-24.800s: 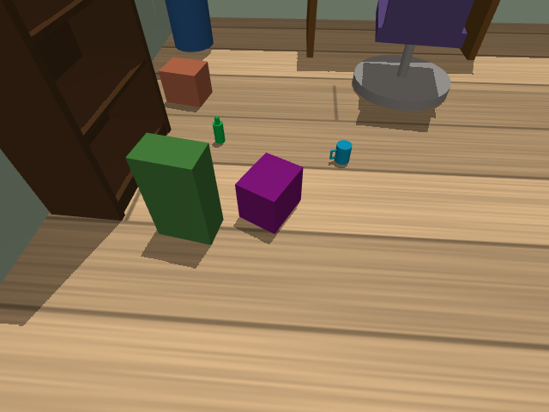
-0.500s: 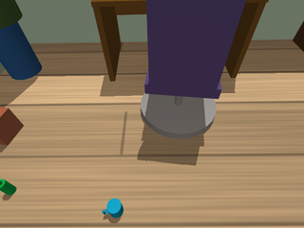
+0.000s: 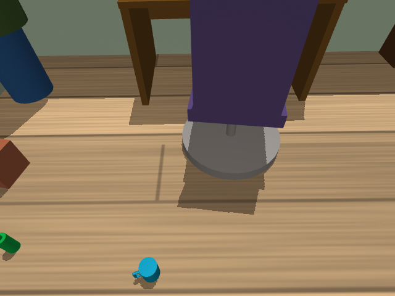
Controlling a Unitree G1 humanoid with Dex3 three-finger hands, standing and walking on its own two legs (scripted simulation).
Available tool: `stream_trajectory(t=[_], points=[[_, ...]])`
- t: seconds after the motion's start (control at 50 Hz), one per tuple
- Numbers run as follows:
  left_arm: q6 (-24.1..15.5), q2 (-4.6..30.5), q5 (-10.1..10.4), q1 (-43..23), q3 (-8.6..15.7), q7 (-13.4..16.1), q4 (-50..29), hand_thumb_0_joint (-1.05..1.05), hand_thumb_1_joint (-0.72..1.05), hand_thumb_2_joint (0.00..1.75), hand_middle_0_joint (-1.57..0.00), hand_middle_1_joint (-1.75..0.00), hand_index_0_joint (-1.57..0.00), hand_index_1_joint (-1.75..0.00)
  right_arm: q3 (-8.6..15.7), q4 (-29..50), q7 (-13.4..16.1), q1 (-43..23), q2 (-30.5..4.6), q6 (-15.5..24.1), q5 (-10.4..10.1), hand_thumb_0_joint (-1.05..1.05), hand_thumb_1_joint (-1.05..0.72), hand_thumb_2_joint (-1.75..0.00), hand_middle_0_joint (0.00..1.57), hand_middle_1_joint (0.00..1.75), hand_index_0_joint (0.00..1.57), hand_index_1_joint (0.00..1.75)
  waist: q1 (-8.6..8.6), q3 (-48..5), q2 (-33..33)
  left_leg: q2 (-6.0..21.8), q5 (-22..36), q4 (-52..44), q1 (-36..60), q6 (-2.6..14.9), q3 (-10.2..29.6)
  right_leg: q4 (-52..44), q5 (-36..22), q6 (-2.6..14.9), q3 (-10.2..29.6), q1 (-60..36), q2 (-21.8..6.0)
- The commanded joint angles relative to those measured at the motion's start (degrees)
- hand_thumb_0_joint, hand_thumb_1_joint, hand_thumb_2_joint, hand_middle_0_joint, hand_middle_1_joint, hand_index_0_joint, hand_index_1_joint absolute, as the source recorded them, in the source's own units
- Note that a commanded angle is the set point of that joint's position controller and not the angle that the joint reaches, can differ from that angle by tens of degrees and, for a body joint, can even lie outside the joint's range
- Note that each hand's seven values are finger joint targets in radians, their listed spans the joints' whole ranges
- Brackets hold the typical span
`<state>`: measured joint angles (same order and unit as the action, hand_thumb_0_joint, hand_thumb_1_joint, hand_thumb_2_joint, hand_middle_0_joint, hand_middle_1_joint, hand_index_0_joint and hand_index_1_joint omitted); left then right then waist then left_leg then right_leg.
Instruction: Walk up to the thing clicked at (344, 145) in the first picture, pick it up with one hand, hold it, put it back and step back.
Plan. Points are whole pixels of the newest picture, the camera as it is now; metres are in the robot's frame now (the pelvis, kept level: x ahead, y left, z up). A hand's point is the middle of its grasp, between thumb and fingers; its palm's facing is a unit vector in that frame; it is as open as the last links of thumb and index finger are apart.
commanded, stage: stand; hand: left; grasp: from above
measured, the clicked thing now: (146, 271) +0.36 +0.26 -0.73
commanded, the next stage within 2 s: rise first in 0.48 s
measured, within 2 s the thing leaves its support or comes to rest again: neither
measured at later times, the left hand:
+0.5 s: hand out of the picture +0.08 +0.26 -0.16, palm faces -0.04 -0.93 -0.35, open 7.4 cm
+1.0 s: hand out of the picture +0.13 +0.26 -0.19, palm faces -0.11 -0.91 -0.41, open 12.2 cm
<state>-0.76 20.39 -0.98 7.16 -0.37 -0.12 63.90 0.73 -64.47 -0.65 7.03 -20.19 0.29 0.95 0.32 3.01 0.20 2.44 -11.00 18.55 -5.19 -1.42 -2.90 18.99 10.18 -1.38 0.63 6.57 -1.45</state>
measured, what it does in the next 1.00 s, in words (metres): stands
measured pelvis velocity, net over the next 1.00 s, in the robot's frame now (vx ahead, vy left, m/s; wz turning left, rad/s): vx -0.01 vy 0.01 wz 0.03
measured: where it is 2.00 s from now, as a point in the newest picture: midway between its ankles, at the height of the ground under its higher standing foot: outside the picture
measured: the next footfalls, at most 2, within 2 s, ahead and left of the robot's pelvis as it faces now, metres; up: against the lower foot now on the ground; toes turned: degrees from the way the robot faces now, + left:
none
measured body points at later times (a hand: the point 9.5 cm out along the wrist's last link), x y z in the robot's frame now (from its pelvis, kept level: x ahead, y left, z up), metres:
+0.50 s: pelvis +0.00 +0.00 +0.00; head +0.01 +0.00 +0.45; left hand +0.08 +0.30 -0.13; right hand +0.08 -0.30 -0.13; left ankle -0.01 +0.13 -0.75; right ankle +0.00 -0.13 -0.75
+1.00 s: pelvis -0.01 +0.01 -0.04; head +0.06 +0.01 +0.40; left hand +0.13 +0.31 -0.17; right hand +0.11 -0.25 -0.16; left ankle -0.01 +0.13 -0.75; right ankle +0.00 -0.13 -0.75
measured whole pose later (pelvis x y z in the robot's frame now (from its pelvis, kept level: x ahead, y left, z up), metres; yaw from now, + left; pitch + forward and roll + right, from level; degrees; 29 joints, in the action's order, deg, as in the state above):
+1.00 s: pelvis -0.01 +0.01 -0.04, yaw +1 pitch +10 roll -1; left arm 3.6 18.4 -12.3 1.6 7.6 -0.7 51.7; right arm 2.5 -39.7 0.2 13.8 -14.1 3.4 -0.7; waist 1.4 -2.1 0.4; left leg 2.4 -22.0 46.3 -34.6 -0.8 -0.7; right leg 44.6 20.6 -1.7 -0.4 34.3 -2.0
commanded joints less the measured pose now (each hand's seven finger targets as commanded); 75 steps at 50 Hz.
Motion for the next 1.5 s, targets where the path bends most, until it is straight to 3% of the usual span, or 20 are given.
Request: stream_trajectory(t=[0.0,0.56,0.58,0.6,0.62,0.64,0.66,0.68,0.72,0.76,0.78,0.82,0.86,0.92,1.02,1.1,1.18,1.26,1.42,1.48], points=[[-1.1,12.3,0.4,-2.1,2.5,0.6,-3.5,0.0,0.9,0.9,-0.2,-0.3,-0.2,-0.3,2.2,3.3,0.9,-2.1,-12.3,1.1,-0.2,0.0,-0.9,-0.9,0.2,0.3,0.2,0.3,0.06,-3.7,-0.9,5.9,6.4,-2.8,1.2,2.3,5.0,-2.9,-8.4,2.26,4.4,0.7,-6.1],[-0.9,12.1,0.3,-2.1,2.5,0.6,-3.5,0.0,0.82,0.98,-0.17,-0.38,-0.15,-0.38,2.1,3.5,1.0,-2.6,-12.2,1.3,-0.3,0.0,-0.95,-0.92,0.2,0.3,0.2,0.3,-0.15,-4.3,-0.4,5.9,8.2,-3.0,1.5,2.19,5.1,-2.7,-9.5,2.21,4.0,0.0,-6.0],[-6.0,2.1,2.9,-22.2,3.1,1.3,-23.6,0.0,0.74,1.01,-0.17,-0.46,-0.14,-0.46,-0.6,19.5,2.0,-0.7,-2.3,4.3,-4.0,0.0,-1.0,-0.93,0.2,0.3,0.2,0.3,6.23,-0.1,0.1,-2.3,2.1,2.3,-8.0,2.15,-0.9,1.3,-5.0,1.27,-1.0,11.7,1.2],[-5.4,5.2,2.8,-28.1,4.1,1.7,-18.5,0.0,0.66,0.96,-0.22,-0.54,-0.18,-0.54,-0.4,16.4,2.7,1.4,-3.6,4.2,-4.2,0.0,-0.97,-0.92,0.2,0.3,0.2,0.3,4.3,-2.2,-2.6,-2.3,0.5,3.0,-7.4,2.48,-0.6,1.3,-2.0,1.03,-1.7,8.7,1.0],[-2.9,8.9,1.5,-18.0,6.9,1.9,-7.4,0.0,0.58,0.99,-0.18,-0.62,-0.14,-0.62,0.4,15.7,3.0,3.3,-5.4,3.6,-3.9,0.0,-0.96,-0.92,0.2,0.3,0.2,0.3,3.76,-1.8,-3.9,-2.7,-1.0,4.2,-8.8,2.49,-0.6,2.1,0.3,1.46,-2.1,10.2,1.3],[-2.2,9.6,0.8,-13.4,7.9,1.0,-4.4,0.0,0.5,0.93,-0.18,-0.69,-0.17,-0.7,1.4,17.0,2.9,3.6,-5.8,3.1,-3.8,0.0,-0.93,-0.91,0.2,0.3,0.2,0.3,1.51,-1.8,-2.3,-2.6,0.1,6.1,-11.2,2.26,-0.8,4.0,0.3,1.76,-2.3,10.9,1.4],[-2.4,12.0,-0.6,-17.3,8.6,0.5,-7.1,0.0,0.43,0.95,-0.12,-0.77,-0.12,-0.78,2.3,18.4,3.1,4.5,-6.1,3.3,-3.2,0.0,-0.94,-0.91,0.2,0.3,0.2,0.3,1.94,-6.1,-3.4,-2.7,1.4,8.1,-11.4,2.45,-0.5,5.6,-1.0,1.65,-2.2,11.2,1.5],[-2.8,15.9,-2.1,-16.7,11.5,0.0,-8.0,0.0,0.35,0.93,-0.12,-0.85,-0.13,-0.84,3.2,18.9,3.5,5.6,-5.9,3.7,-3.0,0.0,-0.92,-0.91,0.2,0.3,0.2,0.3,0.5,-10.6,-1.1,-2.8,3.3,9.2,-11.5,2.21,-0.3,7.6,-3.4,1.75,-2.0,9.8,1.1],[-1.7,12.4,-5.6,-6.9,11.4,-2.0,-3.0,0.0,0.19,0.92,-0.08,-0.99,-0.12,-0.97,4.0,21.0,2.8,7.5,-5.0,4.1,-1.9,0.0,-0.95,-0.92,0.2,0.3,0.2,0.3,0.1,-14.8,-2.7,-3.4,6.2,14.1,-15.3,2.11,0.2,12.0,-6.3,1.69,-2.1,10.4,0.9],[-1.0,12.5,-7.9,-3.7,12.5,-2.6,-6.6,0.0,0.03,0.94,-0.07,-1.05,-0.1,-1.02,4.9,23.9,2.6,7.0,-4.7,4.3,-1.8,0.0,-0.94,-0.91,0.2,0.3,0.2,0.3,-2.38,-18.4,1.9,-4.1,8.2,15.9,-15.4,1.44,0.0,14.4,-7.4,2.18,-2.0,10.2,1.0],[-0.7,13.0,-8.5,-6.7,12.7,-2.1,-10.7,0.0,-0.05,0.94,-0.06,-1.08,-0.09,-1.04,5.1,25.2,2.6,6.8,-4.5,4.4,-1.7,0.0,-0.94,-0.91,0.2,0.3,0.2,0.3,-2.2,-19.8,2.2,-3.9,8.1,16.2,-15.3,1.32,0.2,14.8,-7.0,2.1,-2.0,11.0,1.1],[1.5,8.9,-9.7,-4.1,10.6,-1.4,-9.8,0.0,-0.21,0.94,-0.05,-1.11,-0.08,-1.08,4.8,27.4,2.3,5.6,-3.7,4.4,-2.0,0.0,-0.92,-0.91,0.2,0.3,0.2,0.3,-1.85,-15.3,2.1,-3.6,5.2,16.8,-18.8,1.0,0.6,15.4,-3.3,2.22,-2.6,15.1,1.4],[3.0,9.0,-10.4,-8.4,10.3,-0.6,-14.0,0.0,-0.37,0.98,-0.06,-1.09,-0.08,-1.08,5.0,29.9,2.0,4.6,-3.9,4.6,-2.1,0.0,-0.94,-0.91,0.2,0.3,0.2,0.3,-0.56,-14.3,0.3,-2.9,1.4,18.4,-21.2,1.05,1.3,16.9,1.1,2.16,-3.1,18.8,1.8],[4.3,8.2,-11.3,-5.8,10.5,0.1,-16.9,0.0,-0.52,0.97,-0.07,-1.1,-0.08,-1.08,5.2,32.1,1.5,4.7,-3.6,5.4,-2.2,0.0,-0.91,-0.91,0.2,0.3,0.2,0.3,-0.14,-14.6,-0.8,-2.5,-1.5,21.8,-24.8,1.23,1.7,20.3,4.5,2.19,-3.4,22.9,2.1],[2.5,8.6,-13.8,-5.8,11.6,0.8,-25.9,0.0,-0.57,0.98,-0.08,-1.08,-0.07,-1.08,5.6,34.1,1.4,5.5,-2.6,7.6,-1.5,0.0,-0.9,-0.9,0.2,0.3,0.2,0.3,0.38,-19.0,0.9,-2.1,-4.2,30.7,-31.7,1.44,2.2,29.1,6.6,2.1,-2.8,31.3,1.7],[2.0,8.7,-17.2,-0.3,12.0,1.7,-32.9,0.0,-0.56,0.98,-0.07,-1.1,-0.07,-1.1,5.5,35.6,1.8,5.5,-2.1,8.5,-1.1,0.0,-0.89,-0.9,0.2,0.3,0.2,0.3,0.32,-23.6,3.3,-1.9,-1.8,36.4,-34.2,1.41,2.0,35.2,4.2,2.21,-2.3,35.6,1.4],[3.4,7.6,-18.8,4.7,12.0,2.4,-38.9,0.0,-0.57,0.98,-0.07,-1.1,-0.07,-1.1,5.7,36.8,1.8,4.9,-2.3,9.0,-1.1,0.0,-0.91,-0.9,0.2,0.3,0.2,0.3,0.39,-25.9,4.6,-1.1,0.2,39.1,-36.1,0.95,4.0,40.4,4.7,2.42,-3.1,40.8,1.6],[3.9,8.5,-21.2,-0.4,11.1,2.9,-39.6,0.0,-0.57,0.97,-0.07,-1.09,-0.07,-1.09,5.8,37.0,1.8,3.3,-2.9,9.8,-1.0,0.0,-0.92,-0.91,0.2,0.3,0.2,0.3,2.15,-24.4,5.0,-0.3,-4.2,44.3,-43.0,0.99,5.8,46.7,8.7,2.4,-3.2,50.2,1.3],[-2.7,10.1,-31.5,-9.1,8.7,4.8,-32.3,0.0,-0.5,0.94,-0.05,-1.11,-0.07,-1.09,5.9,36.4,0.0,1.9,-4.1,11.4,-1.0,0.0,-0.87,-0.89,0.2,0.3,0.2,0.3,2.47,-33.2,3.6,-2.0,-6.5,60.9,-58.6,1.35,5.1,61.5,9.8,2.46,-2.9,64.8,0.9],[-5.5,16.3,-35.1,-12.4,12.5,6.7,-31.3,0.0,-0.52,0.96,-0.07,-1.1,-0.08,-1.09,6.5,35.5,-0.6,1.5,-5.3,11.3,-1.1,0.0,-0.89,-0.9,0.2,0.3,0.2,0.3,0.62,-38.5,5.3,-2.1,-4.5,66.4,-62.0,1.27,5.4,67.7,9.1,2.64,-2.8,70.2,0.8]])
